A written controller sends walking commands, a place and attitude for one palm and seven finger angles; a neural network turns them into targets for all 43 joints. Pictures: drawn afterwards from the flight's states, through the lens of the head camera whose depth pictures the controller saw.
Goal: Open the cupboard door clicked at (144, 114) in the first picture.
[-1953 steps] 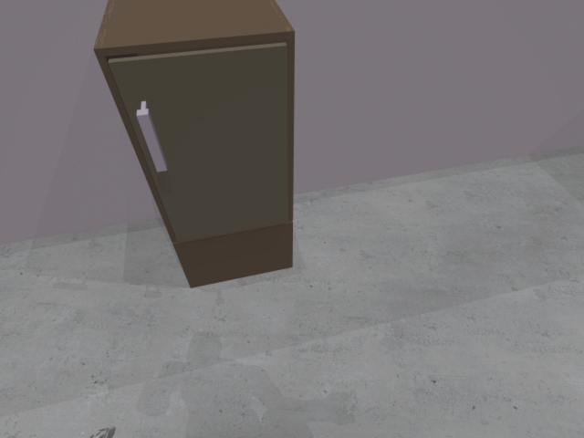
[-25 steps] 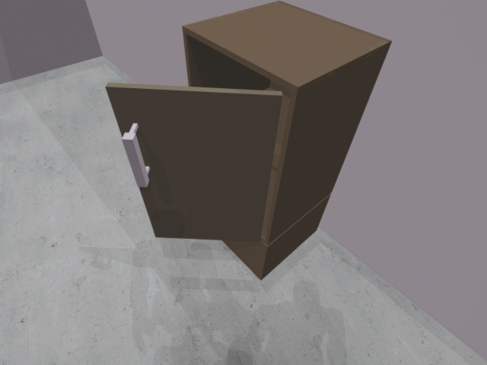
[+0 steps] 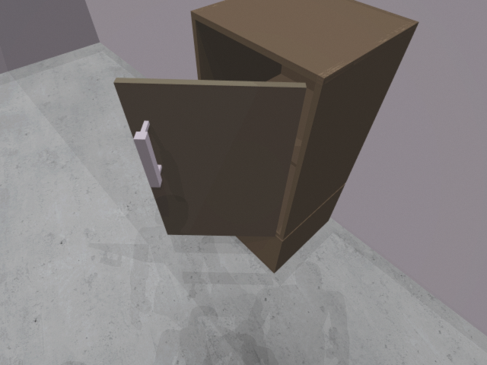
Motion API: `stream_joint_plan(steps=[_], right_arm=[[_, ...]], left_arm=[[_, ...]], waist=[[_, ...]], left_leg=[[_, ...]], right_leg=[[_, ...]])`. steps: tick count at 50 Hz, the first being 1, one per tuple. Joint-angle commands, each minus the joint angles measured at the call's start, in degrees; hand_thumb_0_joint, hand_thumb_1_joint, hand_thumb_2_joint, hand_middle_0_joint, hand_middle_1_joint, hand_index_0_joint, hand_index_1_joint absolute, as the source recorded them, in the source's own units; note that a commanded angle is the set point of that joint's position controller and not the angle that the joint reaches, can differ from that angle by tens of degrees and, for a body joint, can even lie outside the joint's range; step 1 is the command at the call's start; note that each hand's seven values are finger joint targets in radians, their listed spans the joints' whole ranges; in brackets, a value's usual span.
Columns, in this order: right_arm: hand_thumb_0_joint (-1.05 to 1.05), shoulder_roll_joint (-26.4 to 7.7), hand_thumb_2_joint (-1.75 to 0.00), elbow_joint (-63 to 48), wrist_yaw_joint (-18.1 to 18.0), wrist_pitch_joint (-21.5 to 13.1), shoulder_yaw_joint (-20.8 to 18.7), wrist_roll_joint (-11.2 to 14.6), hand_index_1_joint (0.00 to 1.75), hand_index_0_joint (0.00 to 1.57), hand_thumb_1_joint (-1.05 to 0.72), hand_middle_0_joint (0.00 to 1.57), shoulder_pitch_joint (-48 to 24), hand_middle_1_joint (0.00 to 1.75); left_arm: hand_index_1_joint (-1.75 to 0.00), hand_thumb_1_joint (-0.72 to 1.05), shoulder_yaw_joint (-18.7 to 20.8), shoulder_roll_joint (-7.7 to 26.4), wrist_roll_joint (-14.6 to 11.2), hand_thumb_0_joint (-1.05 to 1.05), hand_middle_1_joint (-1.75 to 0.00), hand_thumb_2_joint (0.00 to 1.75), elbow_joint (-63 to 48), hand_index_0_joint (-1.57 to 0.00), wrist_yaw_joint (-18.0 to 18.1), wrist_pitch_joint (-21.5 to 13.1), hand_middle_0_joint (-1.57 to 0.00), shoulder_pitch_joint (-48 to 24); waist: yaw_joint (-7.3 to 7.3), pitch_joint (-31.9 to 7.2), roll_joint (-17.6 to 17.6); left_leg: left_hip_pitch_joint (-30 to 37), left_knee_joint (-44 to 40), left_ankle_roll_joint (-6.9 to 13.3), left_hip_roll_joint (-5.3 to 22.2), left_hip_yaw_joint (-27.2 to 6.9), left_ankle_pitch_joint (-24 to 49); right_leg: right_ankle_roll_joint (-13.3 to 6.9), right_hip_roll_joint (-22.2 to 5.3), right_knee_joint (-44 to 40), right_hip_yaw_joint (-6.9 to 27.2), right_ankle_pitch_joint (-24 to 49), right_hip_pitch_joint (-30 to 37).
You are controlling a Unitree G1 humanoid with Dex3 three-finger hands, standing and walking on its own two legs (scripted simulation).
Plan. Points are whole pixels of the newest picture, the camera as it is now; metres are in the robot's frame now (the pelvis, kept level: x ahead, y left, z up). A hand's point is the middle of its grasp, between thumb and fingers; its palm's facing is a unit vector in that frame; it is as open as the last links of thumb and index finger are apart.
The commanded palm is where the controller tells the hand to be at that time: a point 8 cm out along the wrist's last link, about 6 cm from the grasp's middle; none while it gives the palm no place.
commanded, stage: come to a stop and stand still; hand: left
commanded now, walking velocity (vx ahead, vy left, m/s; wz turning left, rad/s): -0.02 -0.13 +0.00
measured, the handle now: (151, 155) +0.54 +0.25 -0.02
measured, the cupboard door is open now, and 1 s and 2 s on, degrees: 46 46 46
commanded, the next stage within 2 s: look again from close up in 0.92 s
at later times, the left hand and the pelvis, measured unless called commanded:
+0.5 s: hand out of the picture +0.03 +0.16 -0.17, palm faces +0.05 -0.98 -0.20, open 7.2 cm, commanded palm none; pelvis +0.02 -0.01 +0.01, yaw +1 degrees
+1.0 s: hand out of the picture -0.01 +0.13 -0.17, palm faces +0.06 -0.98 -0.17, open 7.4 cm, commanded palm none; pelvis +0.01 -0.02 +0.00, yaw +2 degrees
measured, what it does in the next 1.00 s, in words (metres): steps on the spot: right foot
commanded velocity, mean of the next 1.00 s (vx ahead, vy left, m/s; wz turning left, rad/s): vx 0.00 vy -0.01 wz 0.00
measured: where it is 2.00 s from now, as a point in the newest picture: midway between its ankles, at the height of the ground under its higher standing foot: outside the picture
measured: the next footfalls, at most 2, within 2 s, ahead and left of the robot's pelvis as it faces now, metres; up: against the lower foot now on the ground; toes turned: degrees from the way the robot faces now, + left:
right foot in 0.16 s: +0.05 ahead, -0.11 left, +0.00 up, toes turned -2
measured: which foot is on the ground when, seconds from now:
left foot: down 0.00-1.00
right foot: up 0.00-0.14, down 0.16-1.00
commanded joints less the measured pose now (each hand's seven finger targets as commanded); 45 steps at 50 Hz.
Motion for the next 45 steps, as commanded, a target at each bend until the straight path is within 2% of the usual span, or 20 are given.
stream_joint_plan(steps=[1,4,6,7,8,9,10,11,12,15,17,21,30,38,39,40,41,42,45], right_arm=[[0.0,-6.9,-0.9,-1.9,-0.4,-1.2,-1.5,-0.2,0.3,0.2,-0.9,0.2,4.4,0.3],[0.0,-6.3,-0.9,-0.1,-0.7,-1.8,-1.4,-0.1,0.3,0.2,-0.9,0.2,5.4,0.3],[0.0,-5.8,-0.9,0.8,-0.9,-2.0,-1.1,0.1,0.3,0.2,-0.9,0.2,4.7,0.3],[0.0,-4.9,-0.9,1.4,-0.9,-2.2,-0.8,0.4,0.3,0.2,-0.9,0.2,4.2,0.3],[0.0,-4.0,-0.9,1.8,-0.8,-2.4,-0.5,0.6,0.3,0.2,-0.9,0.2,4.3,0.3],[0.0,-3.9,-0.9,2.3,-0.7,-2.5,-0.3,0.7,0.3,0.2,-0.9,0.2,4.4,0.3],[0.0,-4.0,-0.9,2.8,-0.7,-2.2,-0.4,0.5,0.3,0.2,-0.9,0.2,3.9,0.3],[0.0,-4.1,-0.9,3.5,-0.6,-2.0,-0.3,0.4,0.3,0.2,-0.9,0.2,4.1,0.3],[0.0,-3.8,-0.9,4.1,-0.6,-2.1,-0.2,0.4,0.3,0.2,-0.9,0.2,4.5,0.3],[0.0,-3.7,-0.9,5.7,-0.6,-2.5,0.3,0.4,0.3,0.2,-0.9,0.2,5.4,0.3],[0.0,-3.3,-0.9,6.3,-0.6,-2.6,0.5,0.5,0.3,0.2,-0.9,0.2,5.5,0.3],[0.0,-3.1,-0.9,7.2,-0.7,-2.5,0.9,0.6,0.3,0.2,-0.9,0.2,6.0,0.3],[0.0,-2.3,-0.9,8.6,-0.9,-2.4,1.4,0.9,0.3,0.2,-0.9,0.2,6.9,0.3],[0.0,-1.5,-0.9,8.9,-1.1,-2.3,1.5,1.0,0.3,0.2,-0.9,0.2,7.0,0.3],[0.0,-4.5,-0.9,4.3,-0.1,-3.0,1.6,1.4,0.3,0.2,-0.9,0.2,0.2,0.3],[0.0,-1.8,-0.9,3.0,-0.2,-2.2,1.4,1.0,0.3,0.2,-0.9,0.2,4.0,0.3],[0.0,-2.0,-0.9,3.1,-0.1,-2.2,1.2,0.8,0.3,0.2,-0.9,0.2,6.1,0.3],[0.0,-1.6,-0.9,3.1,-0.1,-2.6,1.3,0.4,0.3,0.2,-0.9,0.2,6.4,0.3],[0.0,-2.3,-0.9,2.9,-0.4,-2.5,1.3,0.8,0.3,0.2,-0.9,0.2,6.6,0.3]], left_arm=[[-0.3,0.9,-0.5,0.6,0.2,0.0,-0.3,0.9,-3.3,-0.2,0.2,-0.9,-0.2,1.4],[-0.3,0.9,-0.9,0.4,0.0,0.0,-0.3,0.9,-2.9,-0.2,0.3,-1.4,-0.2,0.5],[-0.3,0.9,-1.0,0.8,-0.2,0.0,-0.3,0.9,-2.0,-0.2,0.5,-1.7,-0.2,1.2],[-0.3,0.9,-1.0,1.6,-0.2,0.0,-0.3,0.9,-1.5,-0.2,0.6,-2.2,-0.2,1.8],[-0.3,0.9,-1.0,2.5,-0.4,0.0,-0.3,0.9,-0.9,-0.2,0.8,-2.5,-0.2,2.0],[-0.3,0.9,-1.2,3.1,-0.7,0.0,-0.3,0.9,-0.4,-0.2,0.7,-2.6,-0.2,2.0],[-0.3,0.9,-1.3,3.0,-0.8,0.0,-0.3,0.9,-0.4,-0.2,0.5,-2.6,-0.2,1.4],[-0.3,0.9,-1.4,2.6,-0.7,0.0,-0.3,0.9,-0.3,-0.2,0.4,-2.7,-0.2,0.9],[-0.3,0.9,-1.5,2.5,-0.6,0.0,-0.3,0.9,-0.1,-0.2,0.4,-2.7,-0.2,0.7],[-0.3,0.9,-1.8,2.3,-0.8,0.0,-0.3,0.9,0.5,-0.2,0.4,-2.7,-0.2,1.0],[-0.3,0.9,-1.9,2.3,-0.7,0.0,-0.3,0.9,0.9,-0.2,0.4,-2.7,-0.2,1.5],[-0.3,0.9,-2.3,2.1,-0.9,0.0,-0.3,0.9,2.3,-0.2,0.3,-2.9,-0.2,2.9],[-0.3,0.9,-3.1,1.2,-1.0,0.0,-0.3,0.9,4.6,-0.2,0.4,-3.5,-0.2,6.3],[-0.3,0.9,-3.4,-0.1,-0.9,0.0,-0.3,0.9,5.9,-0.2,0.5,-3.7,-0.2,8.7],[-0.3,0.9,-3.8,2.2,0.1,0.0,-0.3,0.9,7.2,-0.2,2.5,-5.5,-0.2,10.9],[-0.3,0.9,-3.2,3.4,-0.7,0.0,-0.3,0.9,5.1,-0.2,2.1,-5.4,-0.2,10.1],[-0.3,0.9,-3.5,2.6,-0.8,0.0,-0.3,0.9,4.4,-0.2,1.6,-5.4,-0.2,8.2],[-0.3,0.9,-3.5,2.0,-0.8,0.0,-0.3,0.9,4.0,-0.2,1.3,-5.6,-0.2,8.2],[-0.3,0.9,-3.9,0.5,-1.0,0.0,-0.3,0.9,4.4,-0.2,0.9,-5.2,-0.2,7.8]], waist=[[-0.48,-2.2,2.4],[-0.66,-3.0,0.7],[0.15,-3.0,0.2],[0.91,-2.8,0.0],[0.48,-2.1,-1.1],[0.08,-1.0,0.5],[-0.47,-0.2,-1.3],[-0.5,0.6,-2.7],[-0.66,1.3,-3.1],[-0.51,0.7,0.1],[-0.27,1.3,0.7],[-0.38,1.6,0.9],[-0.59,1.9,0.6],[-0.53,2.8,0.6],[1.41,4.5,3.5],[-1.74,0.0,5.0],[-2.2,-1.6,5.6],[-1.66,-3.4,8.3],[-1.58,-0.2,0.8]], left_leg=[[3.9,-11.0,6.8,17.5,-16.9,23.6],[6.1,-9.9,5.2,17.6,-16.8,27.6],[4.8,-8.8,2.7,16.5,-15.9,25.7],[3.5,-7.2,0.8,15.3,-15.2,25.3],[0.2,-7.2,-1.9,13.3,-14.6,21.5],[-0.6,-9.0,-3.8,11.5,-13.6,15.7],[0.2,-10.0,-4.2,11.0,-12.8,11.1],[0.7,-10.2,-3.9,11.1,-12.5,9.0],[1.2,-10.5,-3.7,11.2,-12.4,10.8],[3.0,-12.0,-3.8,11.6,-12.2,11.4],[3.1,-12.2,-3.5,11.7,-12.0,11.7],[3.5,-12.6,-3.7,11.3,-11.5,9.0],[5.0,-11.8,-3.6,11.2,-10.6,10.5],[4.5,-11.6,-3.7,11.0,-10.5,9.0],[-0.5,0.5,-5.7,11.5,-8.4,18.4],[0.8,-1.8,-5.7,8.9,-10.0,3.1],[0.2,-3.2,-5.4,9.1,-10.7,1.6],[1.4,-2.6,-4.8,9.5,-10.9,7.0],[0.1,-4.6,-3.8,10.3,-12.0,7.5]], right_leg=[[0.7,0.1,-5.8,0.4,2.6,-0.4],[0.8,0.9,-15.3,1.1,5.6,3.4],[0.7,0.9,-23.5,2.0,10.5,8.3],[0.5,0.3,-29.8,3.5,16.0,11.8],[-0.7,-1.5,-31.2,6.9,21.0,15.3],[-2.0,-3.3,-30.6,8.3,22.7,14.9],[-2.3,-2.9,-30.2,8.2,21.4,12.8],[-2.2,-2.5,-30.8,7.9,20.6,12.0],[-2.2,-2.1,-31.0,7.3,22.2,12.1],[-1.7,-1.6,-31.7,6.5,20.7,12.0],[-1.5,-1.5,-32.7,6.2,21.1,12.3],[-1.7,-1.8,-34.2,6.8,20.8,12.1],[-1.7,-1.9,-35.5,6.9,22.6,11.9],[-1.7,-1.8,-36.1,7.0,21.7,11.3],[-0.6,-4.3,-33.8,8.1,40.7,9.5],[-2.8,-5.5,-33.7,10.6,29.9,11.2],[-3.7,-4.2,-32.8,9.9,20.1,10.8],[-4.1,-3.4,-31.4,8.8,23.7,11.2],[-3.6,-2.1,-31.3,8.0,21.2,10.7]])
